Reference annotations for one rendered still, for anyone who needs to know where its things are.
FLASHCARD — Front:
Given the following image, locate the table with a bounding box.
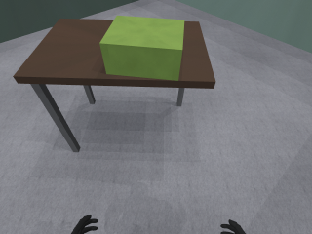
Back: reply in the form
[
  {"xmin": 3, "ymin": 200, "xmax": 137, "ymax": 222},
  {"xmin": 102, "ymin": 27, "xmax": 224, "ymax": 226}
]
[{"xmin": 13, "ymin": 19, "xmax": 216, "ymax": 152}]

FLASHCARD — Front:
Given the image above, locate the carton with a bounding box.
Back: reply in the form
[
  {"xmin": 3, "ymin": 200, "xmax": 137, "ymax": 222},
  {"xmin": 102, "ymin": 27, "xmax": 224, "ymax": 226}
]
[{"xmin": 99, "ymin": 16, "xmax": 185, "ymax": 81}]

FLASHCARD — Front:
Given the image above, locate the right robot hand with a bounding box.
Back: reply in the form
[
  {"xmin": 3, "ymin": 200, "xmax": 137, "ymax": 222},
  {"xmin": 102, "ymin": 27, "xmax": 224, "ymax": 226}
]
[{"xmin": 220, "ymin": 219, "xmax": 246, "ymax": 234}]

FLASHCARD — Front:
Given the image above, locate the left robot hand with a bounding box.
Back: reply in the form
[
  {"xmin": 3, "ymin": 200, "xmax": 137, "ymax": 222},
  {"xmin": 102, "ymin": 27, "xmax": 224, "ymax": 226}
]
[{"xmin": 71, "ymin": 214, "xmax": 98, "ymax": 234}]

